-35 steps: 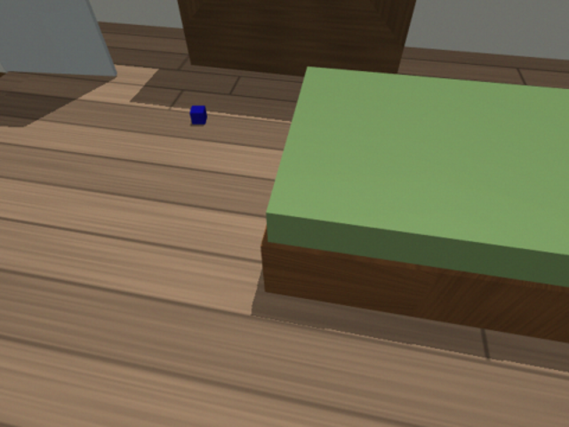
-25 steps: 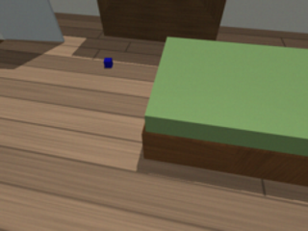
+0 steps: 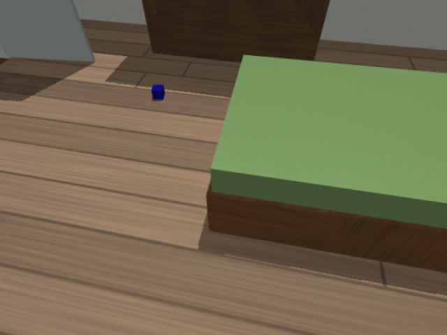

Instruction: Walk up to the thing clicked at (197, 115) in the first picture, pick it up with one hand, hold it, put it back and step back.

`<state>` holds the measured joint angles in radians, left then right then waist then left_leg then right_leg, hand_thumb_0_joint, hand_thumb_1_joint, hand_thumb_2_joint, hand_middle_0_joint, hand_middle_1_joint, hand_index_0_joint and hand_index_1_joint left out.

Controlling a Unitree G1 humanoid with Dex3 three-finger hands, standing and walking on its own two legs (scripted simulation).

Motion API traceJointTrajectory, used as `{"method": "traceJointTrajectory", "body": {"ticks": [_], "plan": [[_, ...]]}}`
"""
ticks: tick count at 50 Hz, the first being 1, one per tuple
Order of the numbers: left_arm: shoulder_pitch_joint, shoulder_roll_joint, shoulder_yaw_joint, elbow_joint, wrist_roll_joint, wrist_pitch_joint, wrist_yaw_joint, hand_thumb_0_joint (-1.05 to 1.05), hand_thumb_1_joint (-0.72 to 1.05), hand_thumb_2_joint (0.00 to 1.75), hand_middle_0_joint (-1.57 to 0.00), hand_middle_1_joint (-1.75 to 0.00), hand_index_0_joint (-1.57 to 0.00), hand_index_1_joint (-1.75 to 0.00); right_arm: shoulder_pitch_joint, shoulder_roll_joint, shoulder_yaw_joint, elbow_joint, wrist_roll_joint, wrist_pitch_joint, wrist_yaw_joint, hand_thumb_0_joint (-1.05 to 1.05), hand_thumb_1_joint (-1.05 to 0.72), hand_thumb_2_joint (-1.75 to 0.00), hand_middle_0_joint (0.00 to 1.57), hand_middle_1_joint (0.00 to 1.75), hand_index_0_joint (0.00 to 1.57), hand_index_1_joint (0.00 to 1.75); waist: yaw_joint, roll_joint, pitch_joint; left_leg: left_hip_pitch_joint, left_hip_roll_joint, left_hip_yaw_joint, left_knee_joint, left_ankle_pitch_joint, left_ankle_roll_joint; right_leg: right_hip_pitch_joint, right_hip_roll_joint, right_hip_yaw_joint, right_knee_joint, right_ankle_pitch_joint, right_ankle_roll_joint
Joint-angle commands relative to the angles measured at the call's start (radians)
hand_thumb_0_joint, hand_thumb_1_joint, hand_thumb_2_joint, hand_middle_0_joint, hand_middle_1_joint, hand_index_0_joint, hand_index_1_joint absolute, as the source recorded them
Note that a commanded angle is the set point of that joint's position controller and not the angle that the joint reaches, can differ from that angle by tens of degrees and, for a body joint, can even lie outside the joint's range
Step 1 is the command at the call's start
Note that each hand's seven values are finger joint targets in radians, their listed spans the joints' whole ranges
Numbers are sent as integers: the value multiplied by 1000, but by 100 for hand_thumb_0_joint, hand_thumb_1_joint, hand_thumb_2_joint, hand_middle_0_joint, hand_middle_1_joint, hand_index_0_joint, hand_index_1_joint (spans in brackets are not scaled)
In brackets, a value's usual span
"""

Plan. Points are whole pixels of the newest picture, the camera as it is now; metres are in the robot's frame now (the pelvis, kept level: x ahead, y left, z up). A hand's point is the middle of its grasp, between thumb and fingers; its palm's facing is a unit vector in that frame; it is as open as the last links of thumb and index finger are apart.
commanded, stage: stand
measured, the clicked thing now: (158, 92) +1.85 +0.52 -0.74
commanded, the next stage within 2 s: walk up in 0.42 s
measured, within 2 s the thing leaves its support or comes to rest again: neither
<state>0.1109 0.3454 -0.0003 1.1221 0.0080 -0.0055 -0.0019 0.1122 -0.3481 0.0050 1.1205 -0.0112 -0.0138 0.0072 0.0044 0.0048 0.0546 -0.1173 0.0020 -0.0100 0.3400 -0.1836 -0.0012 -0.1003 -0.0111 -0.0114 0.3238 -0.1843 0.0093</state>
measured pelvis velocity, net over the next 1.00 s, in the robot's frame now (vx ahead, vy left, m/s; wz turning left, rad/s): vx -0.01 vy -0.03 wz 0.48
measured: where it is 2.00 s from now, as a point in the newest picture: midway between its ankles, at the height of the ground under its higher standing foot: outside the picture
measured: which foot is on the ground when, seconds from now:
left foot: down 0.00-0.62, up 0.64-0.88, down 0.90-1.00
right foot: down 0.00-0.90, up 0.92-1.00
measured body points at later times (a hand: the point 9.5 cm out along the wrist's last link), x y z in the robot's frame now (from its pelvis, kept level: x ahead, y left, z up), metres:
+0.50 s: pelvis +0.00 -0.01 -0.01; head +0.03 +0.00 +0.44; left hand +0.08 +0.31 -0.13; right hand +0.08 -0.31 -0.13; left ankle +0.00 +0.12 -0.75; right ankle +0.00 -0.12 -0.75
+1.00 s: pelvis -0.01 -0.03 -0.04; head +0.02 +0.02 +0.41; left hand -0.05 +0.31 -0.16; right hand +0.21 -0.28 -0.12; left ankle -0.04 +0.11 -0.75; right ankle +0.02 -0.14 -0.70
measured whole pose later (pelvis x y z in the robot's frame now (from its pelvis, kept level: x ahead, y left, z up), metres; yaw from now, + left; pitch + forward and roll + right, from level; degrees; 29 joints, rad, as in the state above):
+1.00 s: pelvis -0.01 -0.03 -0.04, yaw +28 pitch -2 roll +2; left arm 0.17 0.43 0.07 0.75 0.02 0.09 -0.04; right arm 0.30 -0.40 -0.06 0.73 -0.03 -0.02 -0.01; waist 0.00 -0.10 0.16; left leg -0.36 -0.03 -0.02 0.71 -0.32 0.01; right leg -0.42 -0.07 -0.03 1.11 -0.57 0.00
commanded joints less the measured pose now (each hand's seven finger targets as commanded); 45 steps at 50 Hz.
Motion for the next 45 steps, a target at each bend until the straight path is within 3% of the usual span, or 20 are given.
{"method": "traceJointTrajectory", "body": {"ticks": [1, 20, 21, 23, 24, 26, 27, 28, 29, 30, 31, 32, 34, 35, 36, 40, 41, 43, 44, 45], "plan": [[-37, 213, 38, -53, 2, -25, 11, 0, 90, 90, -20, -30, -20, -30, -28, -203, -38, -54, 3, -21, -17, 0, -90, -90, 20, 30, 20, 30, -3, -4, -60, -5, 120, -97, -67, 103, 24, 1, -121, 90, -53, 92, -33], [-33, 210, 35, -53, 2, -29, 12, 0, 90, 90, -20, -30, -20, -30, -31, -208, -38, -57, 4, -17, -16, 0, -90, -90, 20, 30, 20, 30, -4, -5, -69, -1, 120, -96, -52, 128, 25, 13, -126, 91, -61, 123, -31], [-126, 294, 106, -150, 1, -9, 0, 0, 90, 90, -20, -30, -20, -30, 38, -276, -83, -128, 12, -6, -13, 0, -90, -90, 20, 30, 20, 30, 3, -54, 3, -209, 92, -204, 14, 336, 62, 89, -74, -28, 102, 55, -37], [-72, 256, 110, -189, -4, 9, 0, 0, 90, 90, -20, -30, -20, -30, 52, -298, -102, -163, 9, -7, -18, 0, -90, -90, 20, 30, 20, 30, 19, 38, -48, -158, 132, -267, 33, 416, 107, 21, -62, -15, 184, -18, -53], [-79, 242, 110, -209, -1, 15, -6, 0, 90, 90, -20, -30, -20, -30, 65, -314, -120, -190, 2, -6, -21, 0, -90, -90, 20, 30, 20, 30, 4, 77, -81, -133, 149, -326, 39, 412, 136, -24, -45, -16, 224, -74, -51], [-76, 217, 116, -255, 6, 26, -16, 0, 90, 90, -20, -30, -20, -30, 86, -327, -141, -231, -11, -1, -25, 0, -90, -90, 20, 30, 20, 30, 10, 132, -108, -170, 179, -457, 18, 307, 170, -39, -15, 32, 261, -222, -68], [-49, 215, 119, -269, 10, 25, -19, 0, 90, 90, -20, -30, -20, -30, 69, -328, -146, -259, -14, 1, -26, 0, -90, -90, 20, 30, 20, 30, 29, 123, -118, -180, 164, -455, 37, 268, 165, -36, -27, 59, 235, -246, -82], [-11, 227, 124, -277, 14, 23, -22, 0, 90, 90, -20, -30, -20, -30, 41, -310, -144, -293, -15, 2, -27, 0, -90, -90, 20, 30, 20, 30, 53, 89, -132, -202, 125, -406, 101, 240, 145, -22, -71, 99, 188, -219, -105], [16, 250, 135, -284, 17, 21, -21, 0, 90, 90, -20, -30, -20, -30, 35, -273, -139, -315, -11, 1, -26, 0, -90, -90, 20, 30, 20, 30, 75, 15, -142, -287, 57, -305, 203, 193, 99, 56, -148, 151, 117, -159, -136], [33, 284, 144, -294, 24, 19, -19, 0, 90, 90, -20, -30, -20, -30, 28, -219, -127, -338, -5, 5, -27, 0, -90, -90, 20, 30, 20, 30, 100, -132, -138, -431, -64, -110, 391, 20, 38, 154, -308, 232, -3, -46, -198], [-48, 308, 150, -337, 35, 17, -25, 0, 90, 90, -20, -30, -20, -30, 73, -217, -125, -347, -12, 13, -30, 0, -90, -90, 20, 30, 20, 30, 67, -227, -132, -477, -43, -32, 602, -281, 17, 117, -473, 298, -49, 89, -295], [-98, 290, 149, -384, 36, 17, -28, 0, 90, 90, -20, -30, -20, -30, 115, -241, -133, -353, -26, 21, -34, 0, -90, -90, 20, 30, 20, 30, 40, -196, -98, -456, 15, -23, 718, -327, -2, 26, -528, 298, -37, 193, -326], [-141, 233, 127, -426, 33, 18, -32, 0, 90, 90, -20, -30, -20, -30, 152, -242, -136, -369, -26, 33, -17, 0, -90, -90, 20, 30, 20, 30, 2, -135, -24, -415, 40, -44, 770, -260, -14, -49, -401, 138, 2, 299, -277], [-82, 213, 110, -395, 33, 18, -27, 0, 90, 90, -20, -30, -20, -30, 166, -227, -135, -362, -36, 23, -5, 0, -90, -90, 20, 30, 20, 30, -9, -114, -27, -431, 39, -27, 699, -238, -3, -2, -318, 29, 89, 391, -219], [-43, 222, 114, -387, 38, 17, -26, 0, 90, 90, -20, -30, -20, -30, 187, -216, -131, -365, -27, 17, 5, 0, -90, -90, 20, 30, 20, 30, 2, -145, -53, -435, 36, -2, 625, -212, 7, 60, -281, -21, 131, 413, -193], [22, 289, 128, -434, 38, 28, -40, 0, 90, 90, -20, -30, -20, -30, 183, -215, -139, -401, -21, 11, 10, 0, -90, -90, 20, 30, 20, 30, 42, -205, -66, -293, 3, 98, 445, -198, 9, -3, -309, -71, 184, 296, -175], [-5, 309, 136, -466, 38, 29, -40, 0, 90, 90, -20, -30, -20, -30, 225, -213, -141, -421, -11, 13, 7, 0, -90, -90, 20, 30, 20, 30, 21, -234, -58, -253, 6, 106, 379, -163, 9, -24, -328, -78, 211, 272, -167], [1, 292, 133, -484, 22, 39, -40, 0, 90, 90, -20, -30, -20, -30, 340, -239, -156, -398, -15, -4, -7, 0, -90, -90, 20, 30, 20, 30, -38, -139, -90, -33, -51, 125, 184, -41, 30, -160, -276, -134, 427, 198, -115], [40, 230, 117, -493, 10, 42, -40, 0, 90, 90, -20, -30, -20, -30, 384, -315, -180, -406, -28, -19, -20, 0, -90, -90, 20, 30, 20, 30, -73, 73, -104, 103, 39, -93, 78, 19, 89, -335, -183, -162, 686, 19, -48], [38, 160, 100, -525, 13, 49, -45, 0, 90, 90, -20, -30, -20, -30, 353, -422, -199, -441, -41, -28, -37, 0, -90, -90, 20, 30, 20, 30, -36, 277, -76, 123, 296, -534, 58, 286, 194, -561, -13, -125, 836, -468, 17]]}}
